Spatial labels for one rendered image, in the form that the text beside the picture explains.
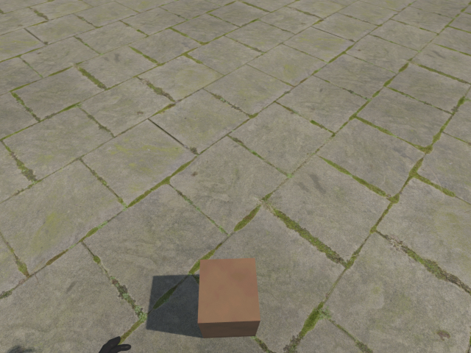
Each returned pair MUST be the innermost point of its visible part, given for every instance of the robot left hand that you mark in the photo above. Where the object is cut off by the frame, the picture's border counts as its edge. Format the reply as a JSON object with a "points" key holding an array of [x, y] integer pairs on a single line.
{"points": [[112, 346]]}

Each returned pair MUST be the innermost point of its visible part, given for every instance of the carton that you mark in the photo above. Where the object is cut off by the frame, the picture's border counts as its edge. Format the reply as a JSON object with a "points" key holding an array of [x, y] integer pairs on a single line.
{"points": [[228, 298]]}

